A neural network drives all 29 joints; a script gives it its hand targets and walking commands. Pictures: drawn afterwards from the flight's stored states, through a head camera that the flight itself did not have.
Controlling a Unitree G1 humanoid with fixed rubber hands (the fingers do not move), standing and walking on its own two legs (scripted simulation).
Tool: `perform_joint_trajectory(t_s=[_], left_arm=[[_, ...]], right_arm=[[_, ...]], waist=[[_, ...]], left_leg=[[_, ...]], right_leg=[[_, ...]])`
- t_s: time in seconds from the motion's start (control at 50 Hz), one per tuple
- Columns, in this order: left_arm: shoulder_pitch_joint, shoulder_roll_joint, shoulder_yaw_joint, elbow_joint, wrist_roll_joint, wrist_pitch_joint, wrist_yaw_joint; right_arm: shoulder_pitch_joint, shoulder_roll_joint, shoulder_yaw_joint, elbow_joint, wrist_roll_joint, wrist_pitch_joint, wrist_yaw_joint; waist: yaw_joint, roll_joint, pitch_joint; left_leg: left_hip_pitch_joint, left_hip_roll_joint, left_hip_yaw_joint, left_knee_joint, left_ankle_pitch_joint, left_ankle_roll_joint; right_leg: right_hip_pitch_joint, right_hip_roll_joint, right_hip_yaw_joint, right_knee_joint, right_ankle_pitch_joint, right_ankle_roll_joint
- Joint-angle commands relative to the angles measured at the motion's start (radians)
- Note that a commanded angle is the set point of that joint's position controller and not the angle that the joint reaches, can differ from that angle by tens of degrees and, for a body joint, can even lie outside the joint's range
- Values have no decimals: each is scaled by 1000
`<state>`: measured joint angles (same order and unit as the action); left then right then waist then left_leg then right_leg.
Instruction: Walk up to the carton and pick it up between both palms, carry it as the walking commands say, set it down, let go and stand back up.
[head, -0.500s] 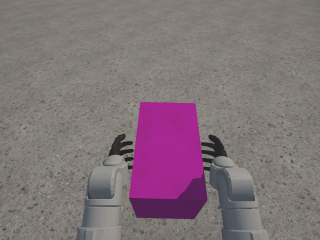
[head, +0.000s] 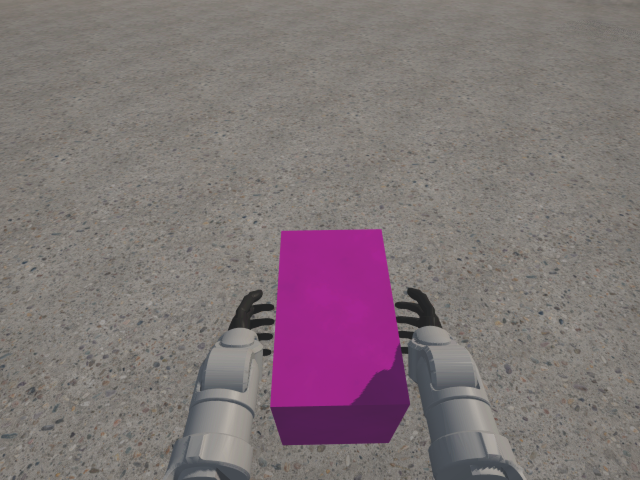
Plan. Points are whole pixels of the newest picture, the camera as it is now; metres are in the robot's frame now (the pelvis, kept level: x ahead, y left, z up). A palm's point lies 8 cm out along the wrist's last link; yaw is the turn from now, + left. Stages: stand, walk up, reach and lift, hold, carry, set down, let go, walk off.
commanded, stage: set down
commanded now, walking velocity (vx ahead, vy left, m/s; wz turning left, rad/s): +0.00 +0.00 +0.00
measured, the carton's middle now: (333, 333) +0.37 +0.00 -0.05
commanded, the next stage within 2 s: none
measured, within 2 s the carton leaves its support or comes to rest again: neither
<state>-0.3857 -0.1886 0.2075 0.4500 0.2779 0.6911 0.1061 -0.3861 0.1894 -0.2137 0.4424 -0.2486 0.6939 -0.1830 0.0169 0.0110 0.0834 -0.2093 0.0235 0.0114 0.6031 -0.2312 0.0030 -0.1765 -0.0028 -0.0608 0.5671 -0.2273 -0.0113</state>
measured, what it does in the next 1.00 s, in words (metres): lowers itself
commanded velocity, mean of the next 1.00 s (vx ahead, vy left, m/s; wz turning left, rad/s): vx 0.00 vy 0.00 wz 0.00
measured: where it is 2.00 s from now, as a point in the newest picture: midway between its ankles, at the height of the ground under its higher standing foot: outside the picture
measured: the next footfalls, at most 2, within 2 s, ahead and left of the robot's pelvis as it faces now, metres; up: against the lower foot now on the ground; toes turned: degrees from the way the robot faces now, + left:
none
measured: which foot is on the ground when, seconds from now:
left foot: down 0.00-1.00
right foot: down 0.00-1.00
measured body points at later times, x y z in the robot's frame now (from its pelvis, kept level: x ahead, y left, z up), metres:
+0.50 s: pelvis -0.03 +0.01 -0.03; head +0.06 -0.01 +0.41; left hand +0.34 +0.12 -0.06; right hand +0.33 -0.13 -0.06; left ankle +0.07 +0.11 -0.73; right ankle +0.06 -0.11 -0.73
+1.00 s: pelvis -0.01 -0.02 -0.09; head +0.16 -0.02 +0.33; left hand +0.37 +0.12 -0.15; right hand +0.37 -0.13 -0.15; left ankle +0.07 +0.11 -0.73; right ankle +0.06 -0.11 -0.73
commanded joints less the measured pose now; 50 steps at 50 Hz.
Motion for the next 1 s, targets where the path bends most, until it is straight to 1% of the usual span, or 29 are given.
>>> perform_joint_trajectory(t_s=[0.0,0.02,0.04,0.08,0.1,0.14,0.18,0.2,0.24,0.36,0.38,0.46,0.48,0.54,0.58,0.62,0.64,0.66,0.7,0.74,0.76,0.78,0.8,0.82,0.86,0.9,0.92,0.96,0.98], left_arm=[[-731,-1068,-323,122,-205,-134,-329],[-796,-1058,-251,187,-150,-138,-324],[-886,-1025,-231,188,-137,-154,-327],[-929,-1058,-179,249,-121,-160,-310],[-977,-1084,-210,257,-130,-165,-307],[-954,-1074,-109,373,-63,-159,-287],[-937,-1074,-77,405,-39,-168,-264],[-965,-1076,-79,381,-40,-179,-242],[-1016,-1030,-103,293,-61,-224,-221],[-971,-967,-93,331,-59,-297,-192],[-1072,-955,-143,252,-93,-336,-196],[-1014,-1002,-180,258,-97,-413,-200],[-1016,-1003,-224,227,-107,-441,-205],[-976,-1015,-298,192,-107,-491,-212],[-977,-1027,-384,148,-136,-508,-217],[-891,-1029,-415,158,-136,-508,-225],[-888,-1024,-429,146,-124,-516,-224],[-857,-994,-407,167,-108,-515,-225],[-855,-982,-406,159,-98,-524,-235],[-815,-970,-381,183,-69,-526,-240],[-821,-952,-352,236,-53,-510,-257],[-780,-912,-312,247,-28,-516,-262],[-799,-923,-317,256,-27,-511,-266],[-802,-968,-352,251,-45,-516,-269],[-863,-989,-442,107,-93,-537,-264],[-856,-991,-458,121,-116,-533,-272],[-863,-960,-461,112,-127,-533,-271],[-830,-995,-495,139,-156,-532,-273],[-862,-946,-467,123,-142,-529,-268]], right_arm=[[-839,1146,383,72,210,-129,352],[-900,1134,329,136,181,-139,353],[-874,1129,241,237,131,-145,349],[-897,1118,172,295,80,-151,363],[-906,1061,129,321,68,-166,366],[-992,1041,100,374,51,-182,377],[-966,939,-26,452,4,-197,381],[-960,934,-29,442,18,-218,399],[-953,941,-20,515,-10,-233,397],[-991,924,24,409,-30,-324,369],[-1013,929,55,370,-31,-347,351],[-1018,1015,224,270,4,-414,320],[-935,1049,222,305,-15,-427,309],[-971,1054,342,160,46,-489,301],[-953,1095,417,133,81,-498,295],[-921,1080,484,82,98,-513,271],[-840,1091,472,146,75,-512,266],[-873,1093,489,128,98,-515,267],[-868,1095,500,168,84,-519,255],[-868,1107,504,192,87,-522,252],[-805,1090,414,276,27,-509,243],[-777,1103,423,292,31,-508,242],[-829,1085,426,244,51,-518,244],[-785,1081,412,254,33,-524,242],[-823,1102,508,185,99,-536,240],[-795,1103,482,187,86,-530,221],[-840,1109,539,120,115,-535,214],[-887,1086,566,43,128,-554,188],[-822,1087,526,166,92,-529,192]], waist=[[-7,-120,-325],[18,-73,-254],[-8,-88,-275],[1,-46,-269],[-35,-3,-289],[58,74,-242],[-5,132,-201],[14,195,-215],[-6,91,-278],[7,47,-398],[-27,20,-420],[34,-76,-589],[-10,-127,-647],[42,-65,-896],[17,-101,-1097],[57,-62,-1148],[30,-46,-1110],[89,-34,-1088],[83,-37,-1020],[121,-64,-948],[52,-71,-848],[111,-55,-810],[111,-34,-798],[46,-33,-842],[93,-15,-1044],[28,-53,-1078],[80,-33,-1097],[18,-47,-1183],[35,-58,-1097]], left_leg=[[80,-115,-93,-96,-235,55],[62,-113,-87,-87,-300,50],[75,-112,-82,-83,-305,48],[-73,-38,-136,-168,-317,55],[-73,-27,-164,-186,-363,48],[-157,-13,-165,-208,-458,50],[-189,6,-215,-250,-533,41],[-178,31,-232,-283,-548,35],[-130,3,-211,-237,-463,35],[-114,-33,-161,-133,-391,38],[-140,-48,-140,-89,-323,37],[-163,-93,-77,48,-94,36],[-141,-97,-97,70,-67,40],[-123,-119,-87,133,73,29],[-131,-124,-84,180,147,22],[-186,-137,-80,238,231,18],[-198,-143,-86,250,231,14],[-243,-144,-84,264,202,18],[-366,-155,-71,302,117,21],[-429,-159,-68,323,87,32],[-507,-161,-74,330,4,31],[-535,-161,-69,335,5,36],[-552,-163,-63,344,5,39],[-519,-163,-69,354,36,32],[-482,-168,-55,387,130,28],[-503,-168,-71,422,142,24],[-534,-175,-61,438,149,26],[-560,-183,-63,493,170,21],[-604,-181,-59,474,124,21]], right_leg=[[-29,34,214,-160,-368,-27],[-69,29,221,-145,-444,-36],[-82,30,215,-142,-453,-39],[23,80,140,-47,-257,6],[29,89,134,0,-202,8],[62,85,140,29,-246,-1],[6,100,111,77,-178,-6],[-9,100,109,112,-112,-4],[-42,105,108,97,-123,-9],[-79,92,138,104,-144,-25],[-98,100,144,112,-119,-26],[-155,93,174,110,-96,-32],[-189,98,165,136,-50,-21],[-172,111,161,184,57,-15],[-159,128,132,236,136,1],[-153,118,163,267,222,5],[-207,122,165,273,226,12],[-225,126,175,287,184,16],[-302,121,191,303,124,30],[-335,126,200,319,93,34],[-418,129,190,316,30,41],[-387,123,218,307,27,43],[-388,121,226,318,28,47],[-417,135,206,335,61,41],[-332,147,201,382,151,34],[-347,151,192,405,179,42],[-311,149,208,418,187,44],[-325,148,202,452,231,50],[-375,160,185,459,175,57]])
